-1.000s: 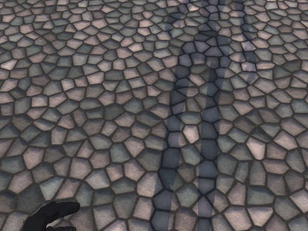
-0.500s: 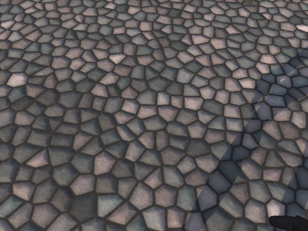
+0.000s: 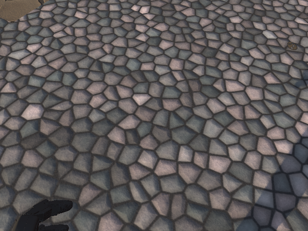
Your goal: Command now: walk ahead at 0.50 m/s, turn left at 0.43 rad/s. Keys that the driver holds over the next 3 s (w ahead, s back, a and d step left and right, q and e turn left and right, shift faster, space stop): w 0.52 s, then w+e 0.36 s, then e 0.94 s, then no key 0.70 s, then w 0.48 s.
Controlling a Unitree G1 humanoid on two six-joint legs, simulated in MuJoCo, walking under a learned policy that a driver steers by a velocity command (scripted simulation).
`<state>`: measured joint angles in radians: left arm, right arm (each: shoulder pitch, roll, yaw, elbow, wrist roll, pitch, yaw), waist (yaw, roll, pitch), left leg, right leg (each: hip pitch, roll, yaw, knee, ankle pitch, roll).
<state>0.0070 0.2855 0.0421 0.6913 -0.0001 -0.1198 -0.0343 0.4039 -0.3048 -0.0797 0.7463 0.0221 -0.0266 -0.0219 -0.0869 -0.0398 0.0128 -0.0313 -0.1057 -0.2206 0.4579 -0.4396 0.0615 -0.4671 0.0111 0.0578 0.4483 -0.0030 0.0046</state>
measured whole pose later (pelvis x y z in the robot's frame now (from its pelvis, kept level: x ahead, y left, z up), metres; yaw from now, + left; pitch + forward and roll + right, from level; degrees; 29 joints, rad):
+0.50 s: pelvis +0.27 +0.03 +0.00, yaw +4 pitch +2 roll -2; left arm 0.41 0.31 0.06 0.89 -0.03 -0.06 -0.01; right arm 0.02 -0.26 -0.03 0.63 0.01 -0.07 0.03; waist 0.11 0.02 0.02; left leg -0.47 0.03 0.00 0.48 -0.06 0.05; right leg 0.04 0.00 -0.01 0.31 -0.38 0.02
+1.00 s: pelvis +0.53 +0.05 +0.00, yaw -8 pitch +2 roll +2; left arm 0.08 0.26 0.04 0.71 -0.01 -0.04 -0.07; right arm 0.32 -0.28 -0.06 0.86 0.00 -0.05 -0.02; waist -0.07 -0.03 0.04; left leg 0.09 -0.02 0.23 0.28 -0.39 0.01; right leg -0.60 -0.04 -0.04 0.60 -0.02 -0.05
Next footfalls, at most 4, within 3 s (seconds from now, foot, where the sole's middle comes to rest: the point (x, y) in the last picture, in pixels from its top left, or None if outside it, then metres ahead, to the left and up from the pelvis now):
0.50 left None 0.42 0.15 -0.76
1.04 right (157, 179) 0.71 -0.07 -0.76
1.50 left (113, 165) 0.80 0.13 -0.76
1.90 right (159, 196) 0.63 -0.08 -0.76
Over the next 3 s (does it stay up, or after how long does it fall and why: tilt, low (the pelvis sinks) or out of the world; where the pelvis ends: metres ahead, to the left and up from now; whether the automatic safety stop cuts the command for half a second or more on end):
stays up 0.74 -0.06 0.02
